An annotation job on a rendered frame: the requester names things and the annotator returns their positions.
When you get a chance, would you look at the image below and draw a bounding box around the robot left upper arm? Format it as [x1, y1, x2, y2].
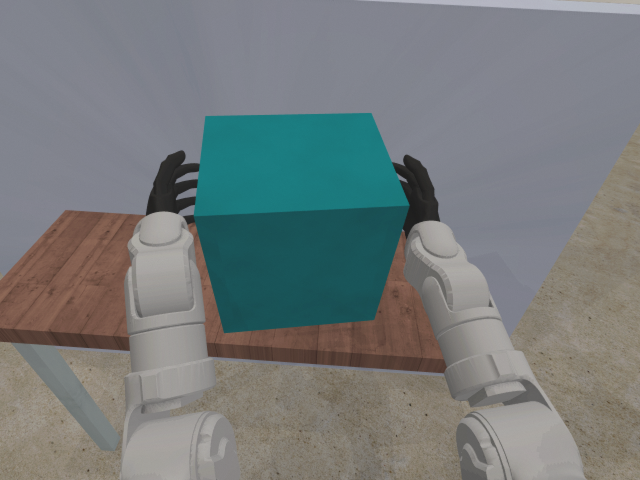
[121, 411, 240, 480]

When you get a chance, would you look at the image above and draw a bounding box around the robot right upper arm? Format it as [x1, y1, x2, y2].
[456, 401, 587, 480]

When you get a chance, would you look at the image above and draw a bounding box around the left robot forearm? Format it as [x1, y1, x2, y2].
[120, 212, 217, 480]

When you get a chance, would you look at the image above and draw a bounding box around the left robot hand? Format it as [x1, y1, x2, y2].
[146, 150, 200, 225]

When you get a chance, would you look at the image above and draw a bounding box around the carton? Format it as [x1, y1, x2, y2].
[194, 113, 410, 333]

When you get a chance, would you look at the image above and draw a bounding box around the table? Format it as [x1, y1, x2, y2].
[0, 210, 447, 451]

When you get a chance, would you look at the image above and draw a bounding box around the right robot hand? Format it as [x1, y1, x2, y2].
[392, 155, 440, 239]

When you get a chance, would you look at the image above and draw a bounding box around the right robot forearm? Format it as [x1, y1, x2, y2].
[403, 221, 584, 474]

